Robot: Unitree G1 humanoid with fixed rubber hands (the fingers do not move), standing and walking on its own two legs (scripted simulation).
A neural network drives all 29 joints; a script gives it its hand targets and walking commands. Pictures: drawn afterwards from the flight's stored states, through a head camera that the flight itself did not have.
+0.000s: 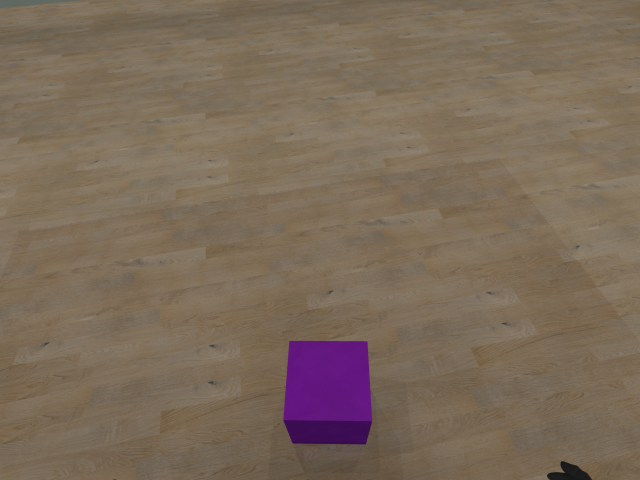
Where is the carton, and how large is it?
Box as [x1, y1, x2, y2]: [283, 341, 371, 443]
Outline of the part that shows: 289,341 283,420 292,442 365,443 371,423 367,342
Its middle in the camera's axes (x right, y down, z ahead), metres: +0.02 +0.43 +1.06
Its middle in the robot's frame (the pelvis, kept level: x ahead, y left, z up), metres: +0.42 +0.04 -0.62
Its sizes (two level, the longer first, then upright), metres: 0.210 0.200 0.250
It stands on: the floor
